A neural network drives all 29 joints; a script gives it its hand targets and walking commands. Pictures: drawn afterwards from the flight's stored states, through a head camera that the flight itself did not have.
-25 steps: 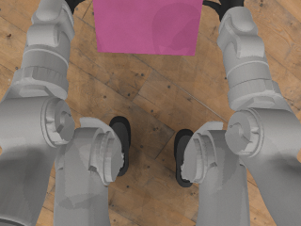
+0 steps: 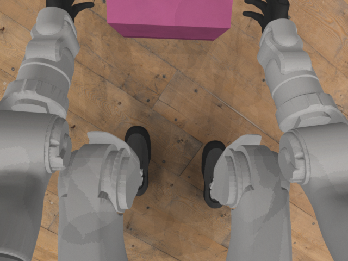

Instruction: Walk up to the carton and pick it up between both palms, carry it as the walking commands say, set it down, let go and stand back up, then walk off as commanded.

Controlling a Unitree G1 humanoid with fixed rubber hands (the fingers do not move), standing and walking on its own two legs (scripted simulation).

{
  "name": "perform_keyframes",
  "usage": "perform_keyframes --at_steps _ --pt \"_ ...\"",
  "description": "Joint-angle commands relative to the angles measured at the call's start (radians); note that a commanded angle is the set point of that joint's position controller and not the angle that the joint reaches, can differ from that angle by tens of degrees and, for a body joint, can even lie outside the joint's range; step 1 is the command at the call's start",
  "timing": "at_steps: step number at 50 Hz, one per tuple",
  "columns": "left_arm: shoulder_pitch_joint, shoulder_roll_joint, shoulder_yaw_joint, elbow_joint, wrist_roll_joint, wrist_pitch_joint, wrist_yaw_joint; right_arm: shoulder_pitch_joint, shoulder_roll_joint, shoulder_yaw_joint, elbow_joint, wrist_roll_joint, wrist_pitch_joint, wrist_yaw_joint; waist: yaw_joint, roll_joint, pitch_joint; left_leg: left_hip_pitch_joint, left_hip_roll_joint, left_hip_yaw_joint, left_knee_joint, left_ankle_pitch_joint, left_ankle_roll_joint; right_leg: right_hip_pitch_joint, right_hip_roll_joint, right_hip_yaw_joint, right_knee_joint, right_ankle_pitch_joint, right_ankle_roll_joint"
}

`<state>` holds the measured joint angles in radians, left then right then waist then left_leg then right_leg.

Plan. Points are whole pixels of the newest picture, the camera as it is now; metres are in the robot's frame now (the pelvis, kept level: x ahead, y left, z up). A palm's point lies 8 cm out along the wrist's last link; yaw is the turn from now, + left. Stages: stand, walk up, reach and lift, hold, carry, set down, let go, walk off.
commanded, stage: set down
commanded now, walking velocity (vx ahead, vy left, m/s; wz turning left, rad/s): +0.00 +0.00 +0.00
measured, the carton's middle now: out of the picture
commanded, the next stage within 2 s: let go in 1.76 s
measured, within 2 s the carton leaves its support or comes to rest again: neither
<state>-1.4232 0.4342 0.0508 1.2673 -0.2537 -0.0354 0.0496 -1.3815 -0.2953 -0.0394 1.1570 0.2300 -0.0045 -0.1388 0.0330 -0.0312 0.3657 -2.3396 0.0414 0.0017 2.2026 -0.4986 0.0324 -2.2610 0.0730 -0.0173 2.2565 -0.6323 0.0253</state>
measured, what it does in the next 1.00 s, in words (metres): rises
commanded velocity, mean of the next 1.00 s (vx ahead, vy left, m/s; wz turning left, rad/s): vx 0.00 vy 0.00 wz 0.00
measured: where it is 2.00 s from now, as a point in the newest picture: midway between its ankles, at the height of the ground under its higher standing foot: (176, 178)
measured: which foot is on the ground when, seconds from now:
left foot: down 0.00-1.00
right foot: down 0.00-1.00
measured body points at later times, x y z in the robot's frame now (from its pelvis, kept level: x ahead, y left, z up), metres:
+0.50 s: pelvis -0.01 +0.00 +0.01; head +0.35 +0.03 +0.26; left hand +0.53 +0.26 -0.16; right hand +0.54 -0.14 -0.16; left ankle +0.13 +0.12 -0.32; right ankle +0.10 -0.11 -0.32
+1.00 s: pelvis +0.00 +0.00 +0.11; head +0.33 +0.03 +0.42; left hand +0.54 +0.27 +0.00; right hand +0.55 -0.15 +0.00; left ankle +0.13 +0.12 -0.32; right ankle +0.10 -0.11 -0.32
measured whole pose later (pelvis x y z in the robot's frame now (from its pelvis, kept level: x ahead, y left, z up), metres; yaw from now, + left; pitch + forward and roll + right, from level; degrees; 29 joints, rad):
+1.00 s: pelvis +0.00 +0.00 +0.11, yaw +1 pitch +44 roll -2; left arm -1.22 0.43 0.26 0.96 -0.11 0.15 -0.02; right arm -1.16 -0.25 -0.21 0.81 0.11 0.18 -0.12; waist 0.01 -0.02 0.04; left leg -2.14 0.01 0.00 1.83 -0.45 0.02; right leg -2.07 0.05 -0.01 1.88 -0.58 0.02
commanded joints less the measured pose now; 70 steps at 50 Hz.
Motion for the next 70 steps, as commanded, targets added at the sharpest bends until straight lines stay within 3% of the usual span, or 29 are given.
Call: perform_keyframes --at_steps 1,7,14,20,25,32,40,55,70 --pt "-0.211 0.100 -0.008 -0.078 -0.028 -0.022 0.002 -0.189 -0.041 0.018 -0.096 0.034 -0.023 -0.003 0.041 0.005 -1.051 0.650 -0.019 -0.054 -0.122 0.349 -0.035 0.339 -0.016 0.004 -0.177 0.300 0.022" --pt "-0.258 0.155 0.010 -0.061 -0.025 -0.009 -0.006 -0.223 -0.097 -0.009 -0.079 0.028 -0.005 0.002 0.031 0.011 -0.990 0.616 -0.005 -0.051 -0.135 0.242 -0.039 0.325 -0.030 0.011 -0.189 0.218 0.016" --pt "-0.275 0.190 0.033 -0.083 -0.013 0.003 -0.013 -0.239 -0.126 -0.026 -0.111 0.017 0.008 0.008 0.028 0.022 -1.058 0.673 -0.006 -0.050 -0.127 0.265 -0.038 0.360 -0.032 0.010 -0.191 0.237 0.014" --pt "-0.236 0.216 0.057 -0.191 -0.003 0.028 -0.018 -0.209 -0.128 -0.027 -0.233 0.019 0.033 0.001 0.035 0.024 -1.281 0.804 -0.022 -0.027 -0.135 0.341 -0.036 0.471 -0.021 -0.010 -0.208 0.295 0.020" --pt "-0.206 0.227 0.079 -0.301 0.012 0.069 -0.020 -0.173 -0.134 -0.054 -0.351 0.008 0.074 -0.018 0.028 0.043 -1.418 0.894 -0.035 -0.001 -0.174 0.328 -0.035 0.535 -0.010 -0.032 -0.251 0.281 0.023" --pt "-0.136 0.179 0.122 -0.331 0.063 0.117 -0.033 -0.077 -0.111 -0.122 -0.371 -0.049 0.117 -0.019 -0.001 0.074 -1.348 0.870 -0.051 0.011 -0.268 0.278 -0.040 0.489 0.001 -0.039 -0.338 0.246 0.018" --pt "-0.072 0.141 0.187 -0.335 0.119 0.134 -0.056 -0.024 -0.072 -0.171 -0.373 -0.097 0.131 0.011 -0.002 0.071 -1.309 0.856 -0.066 0.013 -0.388 0.271 -0.037 0.468 0.011 -0.037 -0.450 0.242 0.010" --pt "0.004 0.146 0.242 -0.486 0.162 0.187 -0.090 0.040 -0.069 -0.200 -0.524 -0.136 0.192 0.032 -0.003 0.066 -1.476 1.101 -0.085 0.018 -0.635 0.340 -0.037 0.667 0.021 -0.050 -0.694 0.288 0.027" --pt "0.110 0.103 0.255 -0.488 0.187 0.164 -0.124 0.169 -0.037 -0.232 -0.532 -0.162 0.163 0.072 -0.012 0.071 -1.422 1.343 -0.082 -0.009 -0.925 0.436 -0.030 0.827 0.005 -0.033 -0.988 0.371 0.039"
